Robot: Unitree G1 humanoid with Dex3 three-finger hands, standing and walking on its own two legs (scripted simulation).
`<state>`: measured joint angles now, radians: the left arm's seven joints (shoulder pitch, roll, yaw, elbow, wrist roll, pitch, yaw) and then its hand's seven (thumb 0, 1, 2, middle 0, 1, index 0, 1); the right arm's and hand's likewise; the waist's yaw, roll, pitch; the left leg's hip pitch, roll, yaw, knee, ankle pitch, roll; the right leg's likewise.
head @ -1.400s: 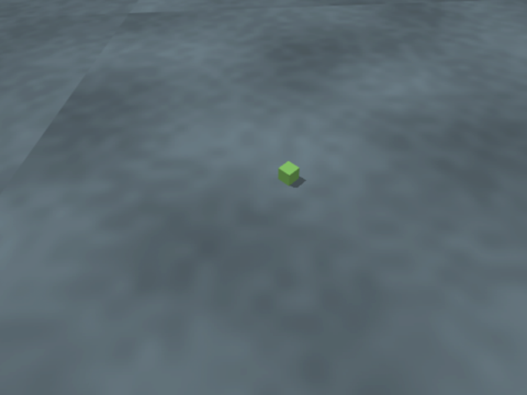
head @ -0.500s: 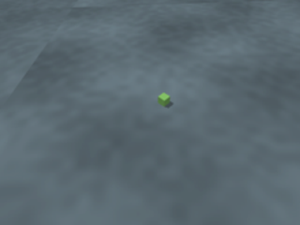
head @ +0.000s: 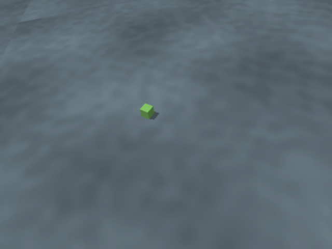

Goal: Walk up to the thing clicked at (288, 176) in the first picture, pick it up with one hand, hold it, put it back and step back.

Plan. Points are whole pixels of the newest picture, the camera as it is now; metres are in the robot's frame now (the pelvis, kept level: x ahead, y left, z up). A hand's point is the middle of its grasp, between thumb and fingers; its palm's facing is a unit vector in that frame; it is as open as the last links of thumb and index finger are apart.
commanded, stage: walk up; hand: left
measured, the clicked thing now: (147, 111) +1.26 +0.19 -0.73
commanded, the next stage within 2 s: none
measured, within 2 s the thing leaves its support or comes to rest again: neither
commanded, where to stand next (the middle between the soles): +0.79 +0.14 m, yaw -33 degrees
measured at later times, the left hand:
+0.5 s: hand (78, 201) +0.32 +0.30 -0.15, palm faces -0.24 -0.86 -0.44, open 7.4 cm
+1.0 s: hand (101, 121) +0.63 +0.28 -0.13, palm faces -0.37 -0.79 -0.49, open 7.4 cm
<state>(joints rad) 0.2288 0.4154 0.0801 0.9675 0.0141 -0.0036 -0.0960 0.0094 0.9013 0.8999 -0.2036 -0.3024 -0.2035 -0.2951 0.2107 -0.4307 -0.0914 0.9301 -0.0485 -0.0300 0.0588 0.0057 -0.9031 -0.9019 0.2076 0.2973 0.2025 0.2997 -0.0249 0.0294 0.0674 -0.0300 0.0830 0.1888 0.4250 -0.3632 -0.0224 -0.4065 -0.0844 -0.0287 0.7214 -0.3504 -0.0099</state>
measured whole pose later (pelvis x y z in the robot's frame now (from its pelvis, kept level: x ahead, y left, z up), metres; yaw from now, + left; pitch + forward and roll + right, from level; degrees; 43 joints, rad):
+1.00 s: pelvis +0.43 +0.06 -0.02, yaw -23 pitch -3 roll -1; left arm 0.28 0.39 0.05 0.80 0.00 -0.10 0.03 0.00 0.90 0.90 -0.21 -0.30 -0.21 -0.30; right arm 0.33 -0.41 -0.07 0.75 -0.04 0.04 0.08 0.01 -0.91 -0.90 0.20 0.30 0.20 0.30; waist -0.05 0.11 0.11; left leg -0.30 0.02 0.08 1.01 -0.54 0.02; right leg -0.39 0.02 -0.08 0.71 -0.28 -0.05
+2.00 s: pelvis +0.70 +0.19 -0.01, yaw -35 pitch -3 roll +1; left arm 0.21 0.36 0.01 0.83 0.00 -0.06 0.02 0.00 0.90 0.90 -0.21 -0.30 -0.21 -0.30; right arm 0.27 -0.39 -0.04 0.82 0.00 0.01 0.02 0.01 -0.91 -0.90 0.21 0.30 0.20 0.30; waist -0.01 0.03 0.14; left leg -0.41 0.01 0.00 1.06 -0.53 0.00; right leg -0.32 0.00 0.01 0.62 -0.25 -0.05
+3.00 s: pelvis +0.70 +0.17 -0.01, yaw -34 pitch -3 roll +0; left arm 0.12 0.37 0.02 1.01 0.00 -0.03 -0.01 0.01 0.90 0.90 -0.21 -0.30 -0.21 -0.30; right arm 0.12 -0.38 -0.01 1.03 0.00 -0.02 0.01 0.01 -0.90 -0.90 0.21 0.30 0.20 0.30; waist 0.00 0.03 0.08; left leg -0.30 0.04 -0.03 0.62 -0.27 -0.02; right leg -0.20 0.00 -0.03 0.63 -0.38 -0.02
